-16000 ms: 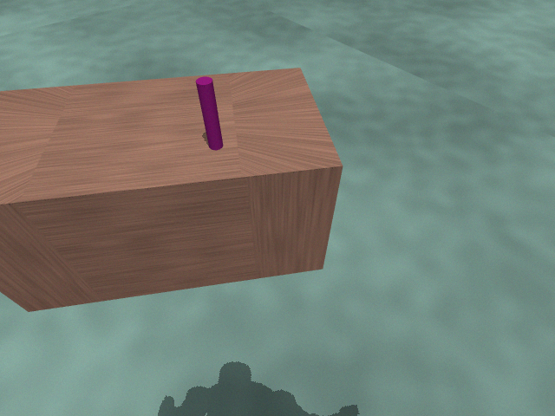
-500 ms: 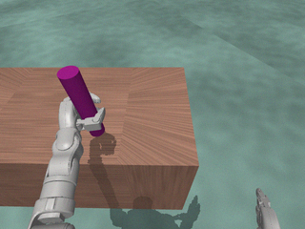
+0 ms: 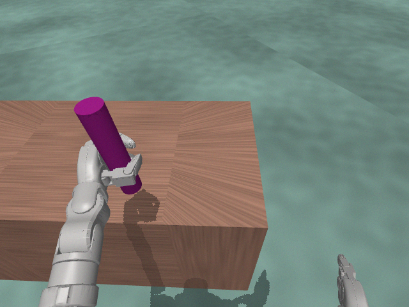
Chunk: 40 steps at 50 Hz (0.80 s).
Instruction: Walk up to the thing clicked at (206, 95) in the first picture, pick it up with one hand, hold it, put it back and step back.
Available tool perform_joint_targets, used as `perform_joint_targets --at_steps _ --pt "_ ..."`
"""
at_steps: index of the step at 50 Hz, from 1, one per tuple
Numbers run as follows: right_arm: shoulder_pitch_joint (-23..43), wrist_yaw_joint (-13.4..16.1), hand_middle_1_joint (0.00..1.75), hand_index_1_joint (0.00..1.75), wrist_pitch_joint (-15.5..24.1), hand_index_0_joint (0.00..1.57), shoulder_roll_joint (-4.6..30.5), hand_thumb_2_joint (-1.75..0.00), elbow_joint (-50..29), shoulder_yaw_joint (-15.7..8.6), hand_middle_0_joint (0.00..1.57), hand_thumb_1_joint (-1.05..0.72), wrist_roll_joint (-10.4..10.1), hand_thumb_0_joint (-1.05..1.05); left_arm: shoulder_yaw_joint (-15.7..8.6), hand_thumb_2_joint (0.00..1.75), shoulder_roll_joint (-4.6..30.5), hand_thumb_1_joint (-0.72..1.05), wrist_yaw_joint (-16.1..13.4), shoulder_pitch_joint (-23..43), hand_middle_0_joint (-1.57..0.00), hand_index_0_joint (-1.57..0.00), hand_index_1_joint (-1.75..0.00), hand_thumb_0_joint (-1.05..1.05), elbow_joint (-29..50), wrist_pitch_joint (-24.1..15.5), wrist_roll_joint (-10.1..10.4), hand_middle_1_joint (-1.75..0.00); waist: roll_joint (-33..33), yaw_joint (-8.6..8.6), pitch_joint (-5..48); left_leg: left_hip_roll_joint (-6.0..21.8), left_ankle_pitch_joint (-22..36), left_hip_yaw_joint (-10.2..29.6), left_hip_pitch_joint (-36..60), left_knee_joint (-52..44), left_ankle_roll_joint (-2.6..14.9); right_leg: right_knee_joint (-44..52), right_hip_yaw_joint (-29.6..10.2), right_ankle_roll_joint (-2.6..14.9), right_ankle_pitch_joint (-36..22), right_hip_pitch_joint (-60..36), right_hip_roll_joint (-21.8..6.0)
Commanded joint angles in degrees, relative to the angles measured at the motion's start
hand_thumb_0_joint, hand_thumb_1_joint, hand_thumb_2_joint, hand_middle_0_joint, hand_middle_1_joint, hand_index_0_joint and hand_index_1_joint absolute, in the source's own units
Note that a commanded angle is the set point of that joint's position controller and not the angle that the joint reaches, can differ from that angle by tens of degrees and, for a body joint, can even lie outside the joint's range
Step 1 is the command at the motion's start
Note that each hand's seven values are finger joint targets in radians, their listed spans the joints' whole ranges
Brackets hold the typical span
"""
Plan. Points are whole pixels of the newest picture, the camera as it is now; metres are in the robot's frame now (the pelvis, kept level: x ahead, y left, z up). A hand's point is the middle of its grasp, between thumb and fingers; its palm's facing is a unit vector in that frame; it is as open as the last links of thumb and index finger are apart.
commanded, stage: hold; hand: left
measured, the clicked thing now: (114, 153) +0.34 +0.19 +0.16
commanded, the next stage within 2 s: none
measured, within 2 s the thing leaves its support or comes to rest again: neither
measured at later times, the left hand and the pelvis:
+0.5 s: hand (124, 165) +0.33 +0.17 +0.14, palm faces +0.20 -0.98 -0.01, open 6.0 cm; pelvis +0.01 +0.00 +0.01, yaw +0 degrees
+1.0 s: hand (128, 162) +0.34 +0.17 +0.14, palm faces +0.19 -0.98 +0.00, open 6.0 cm; pelvis +0.01 +0.00 +0.01, yaw +0 degrees
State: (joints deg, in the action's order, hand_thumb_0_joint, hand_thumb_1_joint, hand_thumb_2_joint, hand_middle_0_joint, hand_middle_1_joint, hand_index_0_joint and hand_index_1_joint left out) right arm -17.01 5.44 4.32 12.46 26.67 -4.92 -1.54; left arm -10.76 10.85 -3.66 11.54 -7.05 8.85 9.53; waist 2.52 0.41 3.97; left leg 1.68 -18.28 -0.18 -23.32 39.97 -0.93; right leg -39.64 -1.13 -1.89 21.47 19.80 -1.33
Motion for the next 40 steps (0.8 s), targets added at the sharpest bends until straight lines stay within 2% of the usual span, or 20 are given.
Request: perform_joint_targets --at_steps 1,4,10,11,13,16,17,19,20,22,24,27,29,30,32,33,34,37,39,40 --pt "4.7 0.1 0.05 0.05 4.2 0.05 5.9 -0.05 -9.7 -1.7 0.05 0.54 -0.2 0.0 -2.6 1.26 7.9 0.45 0.3 22.2 -1.35 -1.38 -1.43 0.0 18.4 -4.4 1.1 -1.43 -1.8 0.37 11.5 -0.7 9.4 -0.9 10.0 -6.7 1.09 7.3 3.3 1.11 -12.0 -0.7 1.6" --pt "5.4 0.1 0.05 0.05 4.7 0.05 7.6 -0.05 -9.2 -3.4 0.05 0.53 -0.1 0.0 -3.5 1.25 9.0 0.43 0.0 22.3 -1.34 -1.36 -1.42 0.0 19.0 -4.2 0.7 -1.42 -2.2 0.43 11.0 -0.9 9.2 -1.1 10.1 -7.0 1.13 7.9 3.1 1.1 -11.8 -0.9 1.6" --pt "6.0 0.0 0.05 0.05 5.9 0.05 5.9 -0.05 -8.9 -1.9 0.05 0.52 0.0 0.0 -2.3 1.24 6.9 0.44 0.2 20.1 -1.34 -1.36 -1.41 0.0 22.3 -3.5 1.0 -1.41 -2.6 0.16 11.7 -0.7 11.5 -0.8 11.6 -7.3 1.19 8.4 3.3 1.05 -13.9 -2.9 1.6" --pt "6.5 0.0 0.05 0.05 6.1 0.05 7.1 -0.06 -9.0 -2.9 0.05 0.52 0.0 0.0 -4.1 1.24 9.1 0.42 0.1 21.0 -1.33 -1.35 -1.41 0.0 23.9 -3.5 1.1 -1.41 -2.0 -0.24 11.9 -1.0 11.2 -1.0 11.3 -7.3 1.27 8.7 3.1 0.99 -13.7 -3.3 1.4" --pt "5.9 0.0 0.05 0.05 6.1 0.05 6.3 -0.06 -8.6 -2.3 0.05 0.52 0.1 0.0 -2.6 1.25 7.6 0.41 0.3 18.4 -1.34 -1.36 -1.43 0.0 22.8 -2.9 0.7 -1.43 -1.3 0.06 10.8 -1.0 11.0 -1.1 11.7 -7.9 1.23 9.1 3.0 0.98 -13.7 -3.2 1.5" --pt "6.3 -0.2 0.05 0.05 6.4 0.05 7.0 -0.06 -7.8 -3.0 0.05 0.52 0.0 0.0 -4.1 1.25 8.4 0.41 0.0 18.2 -1.34 -1.36 -1.42 0.0 24.9 -2.7 1.0 -1.43 -0.5 -0.31 11.1 -0.9 10.6 -0.7 12.4 -8.6 0.95 9.3 3.5 1.29 -12.9 -3.5 1.7" --pt "6.5 -0.3 0.05 0.05 6.4 0.05 6.6 -0.06 -8.2 -2.7 0.05 0.52 0.1 0.0 -2.6 1.25 6.7 0.42 0.2 16.0 -1.35 -1.37 -1.43 0.0 23.1 -2.1 1.0 -1.43 -2.0 0.02 10.8 -0.9 11.4 -0.8 12.2 -8.5 1.18 9.7 3.4 1.1 -13.9 -4.2 1.6" --pt "6.2 -0.5 0.05 0.05 6.5 0.05 6.3 -0.06 -5.3 -2.8 0.05 0.52 0.0 0.0 -3.0 1.25 7.3 0.39 0.1 16.3 -1.35 -1.37 -1.43 0.0 25.5 -2.1 1.0 -1.44 0.1 -0.6 9.8 -0.9 11.2 -0.8 12.1 -9.0 0.94 9.5 3.4 1.42 -13.4 -3.6 1.7" --pt "6.1 -0.4 0.05 0.05 6.5 0.05 5.6 -0.06 -6.1 -2.0 0.05 0.52 0.1 0.0 -2.3 1.24 6.3 0.4 0.3 15.9 -1.35 -1.37 -1.42 0.0 24.9 -2.0 1.1 -1.43 -0.7 -0.13 9.3 -1.0 11.7 -0.9 12.2 -8.7 1.09 10.0 3.4 1.19 -14.0 -3.6 1.6" --pt "6.7 -0.4 0.05 0.05 6.8 0.05 7.1 -0.06 -7.0 -3.3 0.05 0.52 0.3 0.0 -1.5 1.24 4.9 0.42 0.4 13.5 -1.33 -1.36 -1.42 0.0 22.6 -1.5 0.9 -1.42 -4.0 0.67 10.0 -0.8 12.8 -0.8 12.8 -8.6 1.35 9.9 3.5 0.84 -15.3 -4.4 1.7" --pt "7.4 -0.5 0.05 0.05 6.9 0.05 6.3 -0.06 -7.1 -2.6 0.05 0.52 0.2 0.0 -2.8 1.23 7.2 0.41 0.4 16.7 -1.33 -1.35 -1.41 0.0 28.2 -2.0 1.1 -1.42 -1.7 0.04 11.5 -1.2 13.6 -1.1 13.7 -8.3 1.39 10.1 3.0 0.82 -16.3 -4.8 1.4" --pt "6.3 -0.6 0.05 0.05 7.0 0.05 5.6 -0.06 -4.5 -2.0 0.05 0.52 0.3 0.0 -2.1 1.23 6.1 0.4 0.5 15.5 -1.33 -1.35 -1.41 0.0 26.3 -1.7 0.8 -1.41 -1.9 0.3 9.6 -1.0 14.5 -0.9 13.4 -8.6 1.36 10.0 3.2 0.85 -17.1 -4.3 1.5" --pt "8.7 -0.1 0.05 0.05 7.2 0.05 8.2 -0.06 -6.2 -3.9 0.05 0.52 0.3 0.0 -3.4 1.23 7.3 0.4 0.3 16.9 -1.33 -1.35 -1.41 0.0 25.7 -1.8 0.9 -1.41 -2.9 0.7 9.8 -1.0 12.9 -0.9 13.7 -9.1 1.39 10.7 3.1 0.89 -15.7 -4.0 1.4" --pt "8.0 -0.2 0.05 0.05 7.3 0.05 6.2 -0.06 -5.9 -2.2 0.05 0.52 0.4 0.0 -2.8 1.24 6.8 0.42 0.2 18.3 -1.32 -1.35 -1.41 0.0 26.4 -2.0 0.8 -1.42 -2.8 0.56 10.0 -1.0 12.6 -0.7 13.9 -9.4 1.41 10.8 3.2 0.94 -15.4 -4.5 1.4" --pt "7.1 -0.1 0.05 0.05 7.4 0.05 7.1 -0.06 -4.4 -3.2 0.05 0.52 0.4 0.0 -3.5 1.26 7.5 0.41 -0.1 18.6 -1.33 -1.36 -1.43 0.0 26.0 -2.1 0.8 -1.44 -1.2 0.8 10.6 -1.0 13.0 -0.8 14.4 -9.3 1.29 10.6 3.1 1.06 -15.7 -4.5 1.4" --pt "8.1 -0.1 0.05 0.05 7.5 0.05 6.0 -0.06 -3.8 -2.5 0.05 0.52 0.3 0.0 -2.3 1.24 6.7 0.41 0.0 18.3 -1.33 -1.36 -1.42 0.0 27.3 -2.0 0.6 -1.43 -0.7 0.12 10.1 -1.1 13.0 -0.8 14.2 -9.4 1.15 10.8 3.2 1.12 -15.4 -4.3 1.4" --pt "7.3 -0.1 0.05 0.05 7.8 0.05 6.6 -0.06 -4.9 -2.7 0.05 0.51 0.4 0.0 -2.9 1.24 7.1 0.42 0.0 18.4 -1.33 -1.35 -1.41 0.0 26.4 -2.0 0.6 -1.42 -1.9 0.91 10.0 -1.1 12.3 -0.8 14.4 -9.5 1.31 11.0 3.2 0.97 -15.0 -4.5 1.5" --pt "7.0 -0.2 0.05 0.05 7.8 0.05 6.2 -0.06 -3.1 -2.4 0.05 0.52 0.4 0.0 -4.5 1.25 8.2 0.42 0.0 17.5 -1.34 -1.36 -1.42 0.0 25.0 -1.5 0.8 -1.43 -1.1 -0.01 10.6 -1.3 12.8 -0.9 14.2 -9.7 1.31 11.2 3.2 1.09 -15.5 -5.3 1.3" --pt "7.6 -0.3 0.05 0.05 7.9 0.05 5.3 -0.06 -3.6 -2.0 0.05 0.52 0.3 0.0 -2.3 1.25 5.8 0.41 0.5 17.1 -1.32 -1.35 -1.41 0.0 24.2 -1.3 1.0 -1.42 -1.3 0.1 9.6 -1.2 13.1 -0.9 14.0 -9.8 1.23 11.4 3.4 1.14 -15.7 -5.2 1.4" --pt "7.1 -0.3 0.05 0.05 7.8 0.05 6.6 -0.06 -3.3 -2.8 0.05 0.52 0.4 0.0 -2.7 1.25 5.7 0.41 0.5 15.7 -1.33 -1.35 -1.42 0.0 22.7 -1.0 1.2 -1.43 -2.5 0.48 10.2 -0.9 14.4 -0.6 14.8 -9.8 1.23 11.1 3.6 1.07 -16.8 -5.4 1.6"
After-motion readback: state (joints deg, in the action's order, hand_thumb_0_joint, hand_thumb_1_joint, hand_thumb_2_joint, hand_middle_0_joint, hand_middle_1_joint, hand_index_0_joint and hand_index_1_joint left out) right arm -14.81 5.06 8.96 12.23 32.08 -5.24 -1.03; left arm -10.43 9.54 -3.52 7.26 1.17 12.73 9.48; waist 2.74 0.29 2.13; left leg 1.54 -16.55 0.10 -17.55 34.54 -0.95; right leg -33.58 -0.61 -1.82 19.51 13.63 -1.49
